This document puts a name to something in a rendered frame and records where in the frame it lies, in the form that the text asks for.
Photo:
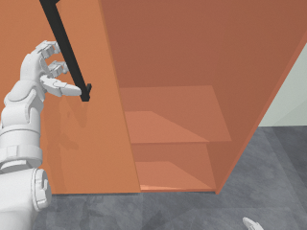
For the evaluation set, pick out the handle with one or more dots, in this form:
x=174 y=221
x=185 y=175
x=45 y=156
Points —
x=52 y=15

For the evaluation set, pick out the left robot forearm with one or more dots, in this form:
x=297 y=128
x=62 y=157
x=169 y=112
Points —
x=20 y=128

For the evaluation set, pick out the robot left upper arm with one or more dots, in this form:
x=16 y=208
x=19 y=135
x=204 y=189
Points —
x=23 y=194

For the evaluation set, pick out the right robot hand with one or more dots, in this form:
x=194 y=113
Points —
x=251 y=225

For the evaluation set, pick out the left robot hand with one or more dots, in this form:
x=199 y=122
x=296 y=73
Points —
x=34 y=68

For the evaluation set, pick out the wardrobe door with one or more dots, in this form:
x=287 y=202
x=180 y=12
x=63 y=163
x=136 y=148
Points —
x=86 y=147

